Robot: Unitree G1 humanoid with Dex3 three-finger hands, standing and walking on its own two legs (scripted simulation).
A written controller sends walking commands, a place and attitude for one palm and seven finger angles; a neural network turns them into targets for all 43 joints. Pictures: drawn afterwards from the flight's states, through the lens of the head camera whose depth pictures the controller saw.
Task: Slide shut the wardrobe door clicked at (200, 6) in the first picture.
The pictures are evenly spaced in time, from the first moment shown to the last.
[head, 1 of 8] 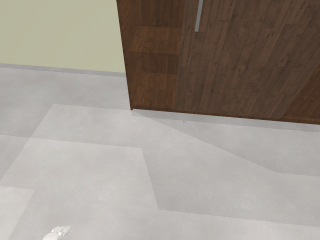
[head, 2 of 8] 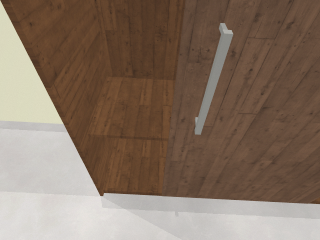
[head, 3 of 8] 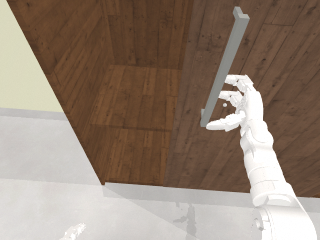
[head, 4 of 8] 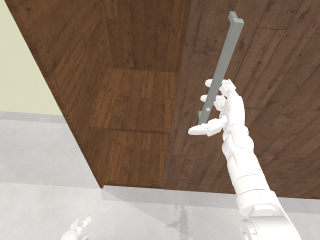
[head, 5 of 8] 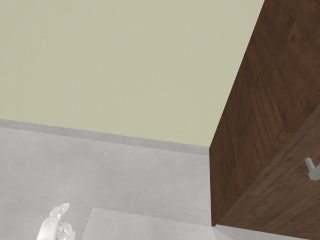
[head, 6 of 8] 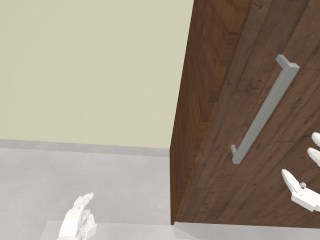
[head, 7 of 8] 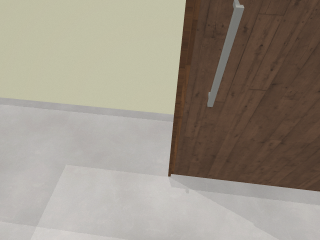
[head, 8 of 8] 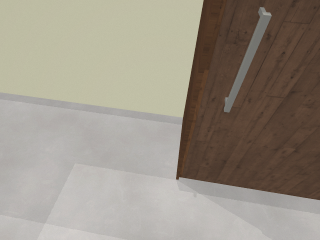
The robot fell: no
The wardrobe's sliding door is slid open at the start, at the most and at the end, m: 0.37 0.37 0.01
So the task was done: yes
